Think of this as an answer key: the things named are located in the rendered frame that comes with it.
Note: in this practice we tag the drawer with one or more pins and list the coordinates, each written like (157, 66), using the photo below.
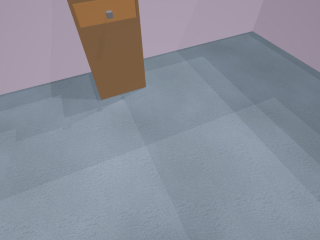
(94, 12)

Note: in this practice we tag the handle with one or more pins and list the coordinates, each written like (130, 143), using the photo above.
(109, 14)

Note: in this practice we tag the cabinet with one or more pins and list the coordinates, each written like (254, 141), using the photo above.
(114, 52)

